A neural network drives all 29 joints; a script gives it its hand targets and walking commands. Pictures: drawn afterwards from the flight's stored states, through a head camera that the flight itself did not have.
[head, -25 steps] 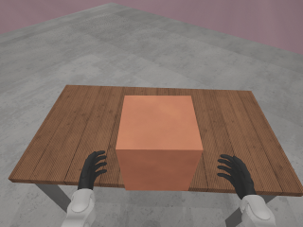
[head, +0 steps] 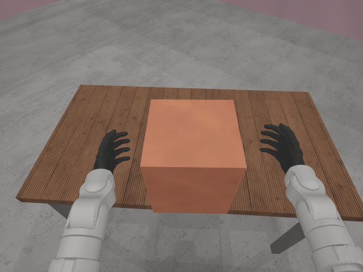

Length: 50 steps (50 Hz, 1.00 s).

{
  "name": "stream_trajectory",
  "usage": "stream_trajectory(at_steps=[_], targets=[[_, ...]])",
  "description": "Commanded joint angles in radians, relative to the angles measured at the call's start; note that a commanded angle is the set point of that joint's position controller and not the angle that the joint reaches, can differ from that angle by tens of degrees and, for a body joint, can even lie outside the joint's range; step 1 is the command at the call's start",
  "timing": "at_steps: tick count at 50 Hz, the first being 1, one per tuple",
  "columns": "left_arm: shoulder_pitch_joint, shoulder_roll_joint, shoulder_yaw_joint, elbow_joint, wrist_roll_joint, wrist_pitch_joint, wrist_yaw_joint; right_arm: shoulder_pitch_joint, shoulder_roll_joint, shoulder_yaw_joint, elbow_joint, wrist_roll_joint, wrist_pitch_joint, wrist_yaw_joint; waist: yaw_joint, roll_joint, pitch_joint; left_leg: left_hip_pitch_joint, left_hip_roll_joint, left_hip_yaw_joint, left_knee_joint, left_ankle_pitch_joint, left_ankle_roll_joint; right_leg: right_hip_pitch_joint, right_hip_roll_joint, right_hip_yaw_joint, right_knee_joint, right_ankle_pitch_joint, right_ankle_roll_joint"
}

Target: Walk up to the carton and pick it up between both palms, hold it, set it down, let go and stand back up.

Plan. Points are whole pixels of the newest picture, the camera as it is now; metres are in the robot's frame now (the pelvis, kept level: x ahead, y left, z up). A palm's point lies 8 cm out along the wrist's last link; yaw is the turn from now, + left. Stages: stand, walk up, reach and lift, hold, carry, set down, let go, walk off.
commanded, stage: reach and lift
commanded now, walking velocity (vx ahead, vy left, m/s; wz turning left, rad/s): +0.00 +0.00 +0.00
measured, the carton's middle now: (191, 159) +0.41 +0.01 -0.03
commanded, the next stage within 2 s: none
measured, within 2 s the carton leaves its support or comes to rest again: neither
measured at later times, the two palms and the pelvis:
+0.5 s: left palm (113, 128) +0.40 +0.19 +0.10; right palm (292, 124) +0.42 -0.22 +0.11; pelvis +0.00 -0.01 +0.00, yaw +1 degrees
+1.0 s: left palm (113, 163) +0.37 +0.21 +0.00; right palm (260, 151) +0.42 -0.17 +0.01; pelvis +0.00 +0.00 -0.01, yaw +3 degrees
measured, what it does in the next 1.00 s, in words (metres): stands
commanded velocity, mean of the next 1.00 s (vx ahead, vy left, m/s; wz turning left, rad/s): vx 0.00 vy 0.00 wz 0.00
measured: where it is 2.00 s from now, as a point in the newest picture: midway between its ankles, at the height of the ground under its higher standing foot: outside the picture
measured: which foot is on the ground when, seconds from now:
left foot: down 0.00-1.00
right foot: down 0.00-1.00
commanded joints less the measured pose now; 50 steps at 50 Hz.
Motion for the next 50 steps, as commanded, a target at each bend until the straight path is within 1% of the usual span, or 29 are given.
stream_trajectory(at_steps=[1, 2, 6, 8, 9, 11, 17, 18, 20, 23, 25, 26, 27, 28, 30, 33, 34, 35, 36, 37, 39, 41, 43, 45, 46, 47, 48, 49, 50], targets=[[-0.465, 0.137, 0.045, -0.234, -0.008, -0.025, -0.002, -0.476, -0.217, -0.097, -0.229, -0.001, -0.025, -0.014, 0.001, -0.042, -0.576, 0.182, -0.056, -0.022, 0.014, 0.238, 0.024, 0.120, 0.026, -0.002, -0.016, 0.391, 0.064], [-0.490, 0.143, 0.045, -0.252, -0.013, -0.020, -0.004, -0.492, -0.210, -0.099, -0.234, -0.005, -0.013, -0.016, -0.008, -0.051, -0.600, 0.188, -0.057, -0.017, 0.015, 0.232, 0.026, 0.117, 0.028, -0.006, -0.020, 0.389, 0.067], [-0.625, 0.179, 0.038, -0.160, -0.033, -0.004, -0.002, -0.589, -0.230, -0.120, -0.127, -0.007, 0.033, -0.014, -0.017, -0.033, -0.619, 0.164, -0.054, -0.023, 0.020, 0.178, 0.024, 0.074, 0.025, -0.017, -0.020, 0.303, 0.065], [-0.687, 0.189, 0.030, -0.105, -0.037, -0.005, 0.005, -0.638, -0.240, -0.121, -0.106, -0.013, 0.046, -0.008, -0.015, -0.018, -0.651, 0.159, -0.050, -0.024, 0.025, 0.167, 0.024, 0.055, 0.027, -0.024, -0.021, 0.281, 0.061], [-0.728, 0.197, 0.023, -0.087, -0.047, -0.006, 0.006, -0.686, -0.240, -0.121, -0.110, -0.007, 0.051, -0.006, -0.018, -0.027, -0.671, 0.142, -0.052, -0.022, 0.028, 0.160, 0.026, 0.055, 0.029, -0.024, -0.020, 0.271, 0.065], [-0.761, 0.218, 0.020, -0.067, -0.055, -0.016, 0.012, -0.714, -0.241, -0.119, -0.092, -0.003, 0.057, -0.005, -0.019, -0.026, -0.730, 0.129, -0.057, -0.023, 0.037, 0.169, 0.027, 0.063, 0.028, -0.025, -0.012, 0.303, 0.070], [-0.821, 0.278, 0.058, 0.021, -0.046, -0.031, 0.003, -0.817, -0.252, -0.096, -0.061, 0.016, 0.062, -0.018, -0.006, -0.045, -0.833, 0.050, -0.070, -0.025, 0.055, 0.263, 0.029, 0.172, 0.023, -0.009, 0.038, 0.503, 0.088], [-0.842, 0.283, 0.060, -0.014, -0.049, -0.039, 0.001, -0.827, -0.242, -0.091, -0.083, 0.017, 0.057, -0.024, -0.010, -0.047, -0.876, 0.044, -0.069, -0.028, 0.058, 0.291, 0.027, 0.205, 0.021, -0.007, 0.049, 0.555, 0.092], [-0.870, 0.285, 0.063, 0.033, -0.045, -0.045, -0.003, -0.858, -0.239, -0.087, -0.056, 0.018, 0.059, -0.026, -0.023, -0.051, -0.878, 0.030, -0.075, -0.029, 0.054, 0.299, 0.023, 0.224, 0.022, -0.013, 0.053, 0.590, 0.099], [-0.915, 0.282, 0.061, 0.054, -0.041, -0.056, -0.002, -0.887, -0.229, -0.079, -0.030, 0.021, 0.059, -0.028, -0.011, -0.044, -0.900, 0.040, -0.070, -0.029, 0.046, 0.299, 0.021, 0.238, 0.018, -0.015, 0.043, 0.588, 0.099], [-0.951, 0.292, 0.061, 0.073, -0.048, -0.058, -0.001, -0.931, -0.232, -0.079, -0.016, 0.023, 0.057, -0.033, -0.021, -0.057, -0.911, 0.040, -0.070, -0.030, 0.053, 0.306, 0.021, 0.231, 0.018, -0.015, 0.039, 0.602, 0.102], [-0.942, 0.294, 0.066, 0.079, -0.041, -0.060, 0.002, -0.924, -0.232, -0.074, -0.010, 0.023, 0.056, -0.036, -0.014, -0.055, -0.918, 0.049, -0.071, -0.034, 0.057, 0.329, 0.023, 0.249, 0.020, -0.019, 0.045, 0.630, 0.103], [-0.930, 0.286, 0.066, 0.108, -0.036, -0.065, 0.001, -0.924, -0.230, -0.070, -0.012, 0.030, 0.051, -0.038, -0.017, -0.063, -0.921, 0.046, -0.070, -0.033, 0.060, 0.335, 0.020, 0.257, 0.018, -0.014, 0.049, 0.663, 0.107], [-0.896, 0.275, 0.068, 0.154, -0.028, -0.073, -0.003, -0.890, -0.213, -0.059, 0.051, 0.026, 0.049, -0.039, -0.018, -0.065, -0.891, 0.037, -0.068, -0.036, 0.064, 0.341, 0.018, 0.252, 0.018, -0.017, 0.055, 0.666, 0.107], [-0.888, 0.265, 0.067, 0.266, -0.013, -0.097, -0.014, -0.884, -0.193, -0.043, 0.133, 0.018, 0.038, -0.038, -0.009, -0.073, -0.827, 0.007, -0.065, -0.034, 0.064, 0.307, 0.021, 0.236, 0.015, -0.014, 0.049, 0.603, 0.105], [-0.840, 0.251, 0.074, 0.321, 0.018, -0.182, -0.018, -0.837, -0.166, -0.022, 0.186, 0.007, -0.018, -0.029, 0.017, -0.055, -0.797, 0.022, -0.064, -0.036, 0.077, 0.332, 0.009, 0.230, 0.018, -0.017, 0.047, 0.582, 0.094], [-0.823, 0.243, 0.070, 0.329, 0.027, -0.212, -0.019, -0.820, -0.164, -0.030, 0.188, 0.003, -0.042, -0.029, 0.006, -0.041, -0.804, 0.020, -0.062, -0.041, 0.082, 0.357, 0.000, 0.232, 0.018, -0.015, 0.051, 0.615, 0.091], [-0.809, 0.230, 0.067, 0.359, 0.035, -0.241, -0.021, -0.800, -0.155, -0.033, 0.237, -0.006, -0.066, -0.029, 0.008, -0.028, -0.784, 0.023, -0.062, -0.040, 0.089, 0.372, -0.008, 0.221, 0.019, -0.019, 0.054, 0.621, 0.087], [-0.823, 0.227, 0.062, 0.358, 0.038, -0.273, -0.022, -0.807, -0.160, -0.047, 0.246, -0.013, -0.091, -0.027, -0.003, -0.018, -0.781, 0.024, -0.057, -0.040, 0.091, 0.367, -0.016, 0.188, 0.020, -0.023, 0.050, 0.591, 0.080], [-0.837, 0.223, 0.062, 0.330, 0.028, -0.312, -0.021, -0.808, -0.147, -0.039, 0.198, -0.013, -0.124, -0.027, 0.004, -0.022, -0.821, 0.037, -0.060, -0.038, 0.102, 0.394, -0.015, 0.200, 0.025, -0.018, 0.052, 0.615, 0.082], [-0.816, 0.198, 0.048, 0.413, 0.050, -0.376, -0.021, -0.764, -0.131, -0.044, 0.294, -0.036, -0.169, -0.020, -0.001, 0.004, -0.756, 0.026, -0.056, -0.045, 0.114, 0.365, -0.024, 0.147, 0.021, -0.025, 0.049, 0.553, 0.070], [-0.885, 0.186, 0.036, 0.396, 0.032, -0.441, -0.015, -0.826, -0.135, -0.064, 0.252, -0.050, -0.219, -0.014, -0.003, 0.004, -0.828, 0.029, -0.051, -0.043, 0.121, 0.358, -0.028, 0.121, 0.020, -0.027, 0.056, 0.531, 0.062], [-0.906, 0.169, 0.008, 0.404, 0.013, -0.514, -0.004, -0.839, -0.129, -0.072, 0.239, -0.065, -0.272, -0.009, -0.011, 0.008, -0.927, 0.013, -0.049, -0.041, 0.149, 0.388, -0.037, 0.093, 0.018, -0.032, 0.081, 0.562, 0.056], [-0.917, 0.166, -0.008, 0.445, 0.004, -0.582, 0.002, -0.826, -0.114, -0.086, 0.299, -0.077, -0.317, -0.009, -0.018, 0.033, -0.987, 0.004, -0.048, -0.036, 0.187, 0.439, -0.047, 0.052, 0.019, -0.032, 0.108, 0.593, 0.058], [-0.943, 0.164, -0.011, 0.468, -0.005, -0.603, 0.002, -0.865, -0.127, -0.092, 0.300, -0.077, -0.336, -0.012, -0.021, 0.029, -1.020, 0.000, -0.048, -0.038, 0.206, 0.454, -0.054, 0.038, 0.018, -0.038, 0.123, 0.597, 0.056], [-0.909, 0.154, -0.017, 0.526, -0.013, -0.628, -0.002, -0.822, -0.118, -0.090, 0.365, -0.085, -0.355, -0.012, -0.026, 0.034, -1.025, -0.012, -0.046, -0.030, 0.221, 0.473, -0.062, 0.017, 0.021, -0.039, 0.136, 0.594, 0.055], [-0.929, 0.156, -0.015, 0.535, -0.006, -0.654, -0.005, -0.838, -0.119, -0.102, 0.369, -0.085, -0.375, -0.015, -0.028, 0.048, -1.044, -0.010, -0.046, -0.034, 0.238, 0.479, -0.067, -0.005, 0.022, -0.040, 0.143, 0.592, 0.054], [-0.921, 0.147, -0.018, 0.591, -0.012, -0.675, -0.008, -0.823, -0.114, -0.107, 0.405, -0.094, -0.395, -0.018, -0.033, 0.040, -1.038, -0.026, -0.042, -0.031, 0.250, 0.468, -0.071, -0.019, 0.022, -0.043, 0.152, 0.586, 0.051], [-0.935, 0.159, -0.009, 0.600, -0.014, -0.700, -0.012, -0.832, -0.122, -0.107, 0.420, -0.095, -0.411, -0.022, -0.033, 0.029, -1.054, -0.044, -0.045, -0.026, 0.256, 0.450, -0.073, -0.028, 0.023, -0.043, 0.164, 0.583, 0.056]])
